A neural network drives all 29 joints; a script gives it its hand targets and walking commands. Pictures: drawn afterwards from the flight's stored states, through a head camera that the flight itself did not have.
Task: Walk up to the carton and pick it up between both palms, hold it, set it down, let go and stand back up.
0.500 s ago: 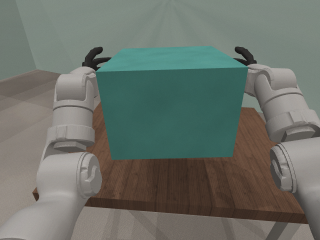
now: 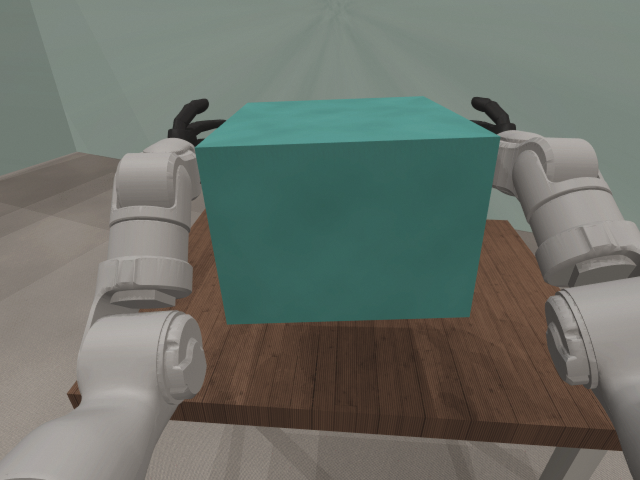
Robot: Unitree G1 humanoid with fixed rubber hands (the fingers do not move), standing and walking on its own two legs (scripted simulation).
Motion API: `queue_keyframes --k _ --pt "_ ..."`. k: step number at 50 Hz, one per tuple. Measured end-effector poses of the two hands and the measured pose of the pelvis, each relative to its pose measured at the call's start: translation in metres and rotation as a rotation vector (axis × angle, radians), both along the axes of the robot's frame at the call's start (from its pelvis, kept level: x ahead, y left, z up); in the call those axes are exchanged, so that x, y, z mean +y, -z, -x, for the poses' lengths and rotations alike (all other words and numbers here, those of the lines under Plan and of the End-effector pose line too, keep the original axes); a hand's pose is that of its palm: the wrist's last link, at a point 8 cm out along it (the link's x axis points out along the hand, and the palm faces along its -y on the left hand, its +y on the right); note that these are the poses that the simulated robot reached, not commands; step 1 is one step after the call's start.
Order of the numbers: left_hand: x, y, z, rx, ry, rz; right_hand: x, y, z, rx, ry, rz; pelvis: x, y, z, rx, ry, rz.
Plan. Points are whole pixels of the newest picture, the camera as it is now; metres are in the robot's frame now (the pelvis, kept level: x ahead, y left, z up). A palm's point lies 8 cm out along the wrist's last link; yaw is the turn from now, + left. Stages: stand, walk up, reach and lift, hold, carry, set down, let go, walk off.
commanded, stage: hold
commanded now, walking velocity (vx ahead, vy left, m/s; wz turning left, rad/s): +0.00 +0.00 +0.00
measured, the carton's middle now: (340, 192) +0.39 -0.01 +0.27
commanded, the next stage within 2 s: none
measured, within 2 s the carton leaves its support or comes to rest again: neither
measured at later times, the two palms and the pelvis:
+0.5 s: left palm (181, 154) +0.37 +0.18 +0.33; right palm (491, 150) +0.36 -0.18 +0.34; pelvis +0.00 +0.00 +0.00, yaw +0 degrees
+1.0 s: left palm (181, 155) +0.37 +0.18 +0.33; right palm (493, 151) +0.36 -0.18 +0.34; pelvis +0.00 +0.00 +0.00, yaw +0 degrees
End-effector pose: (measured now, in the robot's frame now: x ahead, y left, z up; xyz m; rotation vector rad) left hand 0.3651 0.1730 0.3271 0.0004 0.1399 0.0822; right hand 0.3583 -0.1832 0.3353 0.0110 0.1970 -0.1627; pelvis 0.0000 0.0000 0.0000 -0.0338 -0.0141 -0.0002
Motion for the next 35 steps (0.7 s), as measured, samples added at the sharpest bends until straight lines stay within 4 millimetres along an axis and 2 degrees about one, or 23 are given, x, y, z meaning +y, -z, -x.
queue_keyframes --k 13,35 --pt "0.0044 -0.0099 0.0021 -0.003 -0.010 -0.001 0.0044 -0.0059 -0.0007 -0.002 -0.010 -0.003 -0.0002 0.0000 0.0054 0.022 0.001 -0.002" --pt "0.0028 -0.0015 -0.0024 -0.003 -0.003 -0.009 0.0029 -0.0012 -0.0034 -0.001 -0.005 0.009 0.0015 0.0001 0.0007 0.015 0.000 0.001"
